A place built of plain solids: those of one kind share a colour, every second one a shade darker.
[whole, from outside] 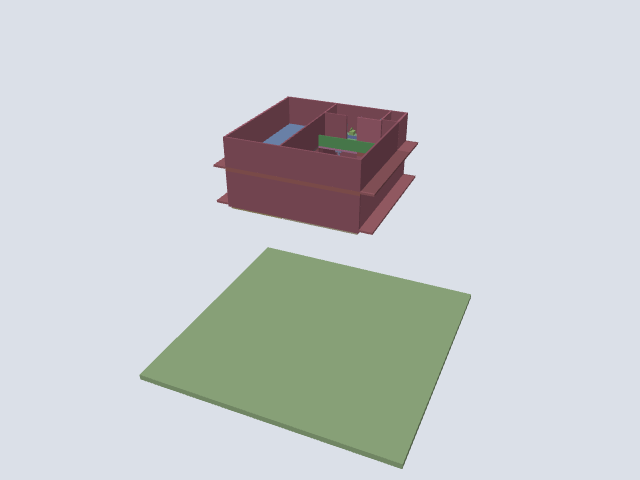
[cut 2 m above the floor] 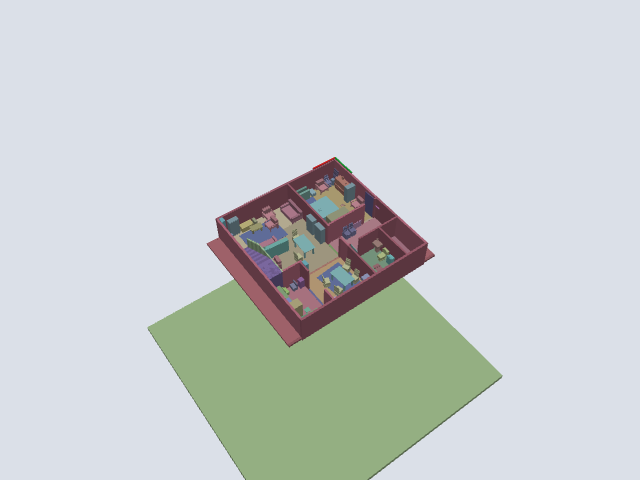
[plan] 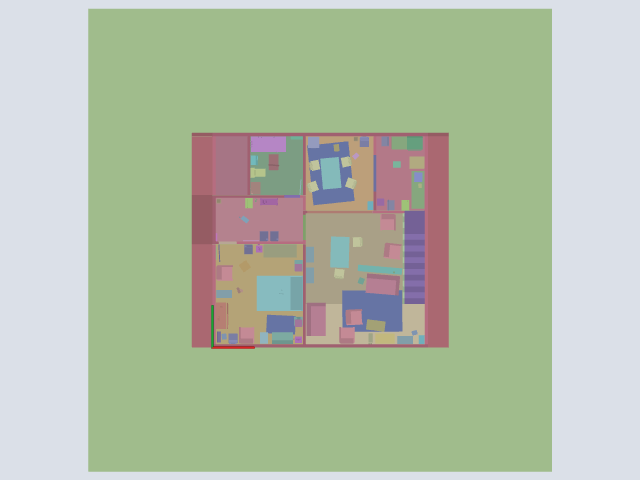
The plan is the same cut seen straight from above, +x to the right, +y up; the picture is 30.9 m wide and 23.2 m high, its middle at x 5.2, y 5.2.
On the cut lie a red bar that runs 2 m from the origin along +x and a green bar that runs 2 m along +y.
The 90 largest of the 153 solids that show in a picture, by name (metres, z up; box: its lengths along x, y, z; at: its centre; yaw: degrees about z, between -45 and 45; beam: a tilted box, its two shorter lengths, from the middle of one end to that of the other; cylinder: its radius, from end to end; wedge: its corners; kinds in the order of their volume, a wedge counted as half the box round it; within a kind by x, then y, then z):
{
 "under_1": {"box": [22.42, 22.38, 0.5], "at": [5.21, 5.19, -14.43]},
 "wall_1": {"box": [0.16, 4.84, 2.9], "at": [0.08, 2.58, 1.15]},
 "wall_2": {"box": [0.16, 10.06, 2.29], "at": [0.08, 5.19, 4.04]},
 "wall_3": {"box": [0.16, 2.11, 2.9], "at": [0.08, 6.18, 1.15]},
 "wall_4": {"box": [0.16, 2.85, 2.9], "at": [0.08, 8.79, 1.15]},
 "wall_5": {"box": [0.31, 0.13, 2.9], "at": [0.15, 5.07, 1.15]},
 "wall_6": {"box": [3.47, 0.13, 2.9], "at": [1.74, 7.3, 1.15]},
 "wall_7": {"box": [0.13, 2.85, 2.9], "at": [1.76, 8.79, 1.15]},
 "wall_8": {"box": [3.33, 0.13, 2.9], "at": [2.85, 5.07, 1.15]},
 "wall_9": {"box": [0.13, 4.84, 2.9], "at": [4.45, 2.58, 1.15]},
 "wall_10": {"box": [0.13, 7.6, 2.29], "at": [4.45, 3.96, 4.04]},
 "wall_11": {"box": [0.13, 0.62, 2.9], "at": [4.45, 6.93, 1.15]},
 "wall_12": {"box": [0.13, 2.85, 2.9], "at": [4.45, 8.79, 1.15]},
 "wall_13": {"box": [0.13, 2.33, 2.29], "at": [4.45, 9.05, 4.04]},
 "wall_14": {"box": [10.42, 0.16, 5.49], "at": [5.21, 0.08, 2.44]},
 "wall_15": {"box": [10.42, 0.16, 5.49], "at": [5.21, 10.3, 2.44]},
 "wall_16": {"box": [1.94, 0.13, 2.29], "at": [5.35, 7.83, 4.04]},
 "wall_17": {"box": [0.13, 0.92, 2.9], "at": [7.86, 7.08, 1.15]},
 "wall_18": {"box": [0.13, 0.91, 2.9], "at": [7.86, 9.77, 1.15]},
 "wall_19": {"box": [1.94, 0.13, 2.29], "at": [8.16, 7.83, 4.04]},
 "wall_20": {"box": [1.56, 0.13, 2.9], "at": [8.5, 6.55, 1.15]},
 "wall_21": {"box": [0.13, 2.1, 2.29], "at": [9.06, 9.17, 4.04]},
 "wall_22": {"box": [1.42, 0.13, 2.29], "at": [9.71, 8.05, 4.04]},
 "wall_23": {"box": [0.16, 7.83, 2.29], "at": [10.34, 4.08, 4.04]},
 "wall_24": {"box": [0.16, 10.06, 2.9], "at": [10.34, 5.19, 1.15]},
 "wall_25": {"box": [0.16, 2.1, 2.29], "at": [10.34, 9.17, 4.04]},
 "stair_1": {"box": [0.98, 4.51, 0.47], "at": [9.77, 4.36, -0.06]},
 "stair_2": {"box": [0.98, 4.23, 0.64], "at": [9.77, 4.5, 0.02]},
 "stair_3": {"box": [0.98, 3.95, 0.81], "at": [9.77, 4.65, 0.11]},
 "stair_4": {"box": [0.98, 3.67, 0.98], "at": [9.77, 4.79, 0.19]},
 "stair_5": {"box": [0.98, 3.39, 1.15], "at": [9.77, 4.93, 0.28]},
 "stair_6": {"box": [0.98, 3.1, 1.32], "at": [9.77, 5.07, 0.36]},
 "stair_7": {"box": [0.98, 2.82, 1.49], "at": [9.77, 5.21, 0.45]},
 "stair_8": {"box": [0.98, 2.54, 1.66], "at": [9.77, 5.35, 0.53]},
 "stair_9": {"box": [0.98, 2.26, 1.83], "at": [9.77, 5.49, 0.62]},
 "stair_10": {"box": [0.98, 1.97, 2.0], "at": [9.77, 5.63, 0.7]},
 "stair_11": {"box": [0.98, 1.69, 2.17], "at": [9.77, 5.77, 0.79]},
 "stair_12": {"box": [0.98, 1.41, 2.34], "at": [9.77, 5.91, 0.87]},
 "stair_13": {"box": [0.98, 1.13, 2.52], "at": [9.77, 6.06, 0.96]},
 "stair_14": {"box": [0.98, 0.56, 2.86], "at": [9.77, 6.34, 1.13]},
 "floor_living_1": {"box": [4.77, 4.38, 0.5], "at": [6.89, 4.3, -0.25]},
 "floor_living_2": {"box": [5.75, 1.95, 0.5], "at": [7.38, 1.13, -0.25]},
 "floor_bedroom_1": {"box": [4.22, 4.84, 0.5], "at": [2.27, 2.58, -0.25]},
 "upper_floor_shut_1": {"box": [4.22, 10.06, 0.16], "at": [2.27, 5.19, 2.82]},
 "upper_floor_next_1": {"box": [1.0, 4.84, 0.16], "at": [-0.5, 2.58, -0.08]},
 "upper_floor_next_2": {"box": [1.0, 10.06, 0.16], "at": [-0.5, 5.19, 2.82]},
 "upper_floor_next_3": {"box": [1.0, 2.11, 0.16], "at": [-0.5, 6.18, -0.08]},
 "upper_floor_next_4": {"box": [1.0, 2.85, 0.16], "at": [-0.5, 8.79, -0.08]},
 "upper_floor_next_5": {"box": [1.0, 7.83, 0.16], "at": [10.92, 4.08, 2.82]},
 "upper_floor_next_6": {"box": [1.0, 10.06, 0.16], "at": [10.92, 5.19, -0.08]},
 "upper_floor_next_7": {"box": [1.0, 2.1, 0.16], "at": [10.92, 9.17, 2.82]},
 "floor_dining_1": {"box": [3.28, 3.6, 0.5], "at": [6.15, 8.42, -0.25]},
 "floor_hall_1": {"box": [4.22, 2.11, 0.5], "at": [2.27, 6.18, -0.25]},
 "floor_kitchen_1": {"box": [2.34, 3.6, 0.5], "at": [9.09, 8.42, -0.25]},
 "floor_bath_1": {"box": [2.55, 2.85, 0.5], "at": [3.1, 8.79, -0.25]},
 "fixture_wardrobe_bedroom_1": {"box": [1.61, 0.64, 2.2], "at": [3.28, 4.68, 1.05]},
 "floor_abst_1": {"box": [1.54, 2.85, 0.5], "at": [0.93, 8.79, -0.25]},
 "double_bed_1": {"box": [2.23, 1.7, 0.4], "at": [3.26, 2.62, 0.5]},
 "double_bed_2": {"box": [0.55, 1.6, 0.2], "at": [4.05, 2.62, 0.7]},
 "double_bed_3": {"box": [0.07, 1.67, 1.05], "at": [4.33, 2.62, 0.53]},
 "flat_shelf_1": {"box": [0.76, 0.39, 1.46], "at": [0.56, 2.6, 0.73]},
 "flat_shelf_2": {"box": [0.39, 0.76, 1.46], "at": [4.71, 3.49, 0.73]},
 "flat_shelf_3": {"box": [0.39, 0.76, 1.46], "at": [4.71, 4.49, 0.73]},
 "flat_shelf_4": {"box": [0.76, 0.39, 1.46], "at": [9.31, 0.36, 0.73]},
 "sofa_1": {"box": [0.23, 1.6, 0.39], "at": [4.66, 1.36, 0.65]},
 "sofa_2": {"box": [0.93, 1.6, 0.34], "at": [5.02, 1.36, 0.28]},
 "sofa_3": {"box": [1.6, 0.93, 0.34], "at": [8.24, 3.05, 0.28], "yaw": -4.8},
 "sofa_4": {"box": [1.6, 0.23, 0.39], "at": [8.27, 3.41, 0.65], "yaw": -4.8},
 "rug_1": {"box": [1.4, 0.9, 0.08], "at": [3.31, 1.11, -0.03], "yaw": -2.6},
 "rug_2": {"box": [2.0, 2.9, 0.08], "at": [5.72, 8.43, -0.03], "yaw": 6.1},
 "rug_3": {"box": [2.9, 2.0, 0.08], "at": [7.73, 1.76, -0.03], "yaw": 0.3},
 "bookcase_1": {"box": [2.14, 0.31, 1.15], "at": [8.1, 3.76, 0.57], "yaw": -4.8},
 "fridge_flat_1": {"box": [0.73, 0.6, 1.66], "at": [9.88, 8.94, 0.83]},
 "chest_drawers_1": {"box": [0.5, 1.28, 1.04], "at": [0.42, 1.54, 0.52]},
 "bathtub_1": {"box": [1.7, 0.76, 0.42], "at": [2.71, 9.83, 0.21]},
 "wall_band_1": {"box": [10.42, 0.16, 0.31], "at": [5.21, 0.08, 2.74]},
 "billy_1": {"box": [0.28, 0.42, 2.02], "at": [7.64, 6.86, 1.01]},
 "billy_2": {"box": [0.28, 0.42, 2.02], "at": [10.11, 0.38, 1.01]},
 "range_flat_1": {"box": [0.76, 0.65, 0.94], "at": [9.79, 9.89, 0.47]},
 "stair_guard_1": {"box": [4.77, 0.08, 0.9], "at": [6.89, 6.53, 3.35]},
 "drying_rack_1": {"box": [1.02, 0.57, 0.53], "at": [3.39, 0.46, 0.27]},
 "floor_gap_living_dining_1": {"box": [3.14, 0.13, 0.5], "at": [6.15, 6.55, -0.25]},
 "trunk_1": {"box": [0.95, 0.5, 0.42], "at": [8.34, 0.43, 0.21]},
 "floor_gap_dining_kitchen_1": {"box": [0.13, 1.77, 0.5], "at": [7.86, 8.43, -0.25]},
 "bedside_table_1": {"box": [0.4, 0.5, 0.53], "at": [4.17, 3.98, 0.27]},
 "upper_floor_gallery_1": {"box": [4.77, 0.13, 0.16], "at": [6.89, 6.55, 2.82]},
 "hamper_1": {"box": [0.33, 0.46, 0.65], "at": [2.02, 9.06, 0.32]},
 "bar_stool_1": {"box": [0.35, 0.35, 0.74], "at": [8.13, 7.03, 0.37]},
 "leaf_bedroom_door_1": {"box": [0.05, 0.87, 2.01], "at": [0.33, 4.57, 1.01], "yaw": 3.0},
 "armchair_frame_1": {"box": [0.63, 0.74, 0.18], "at": [6.5, 0.6, 0.32]}
}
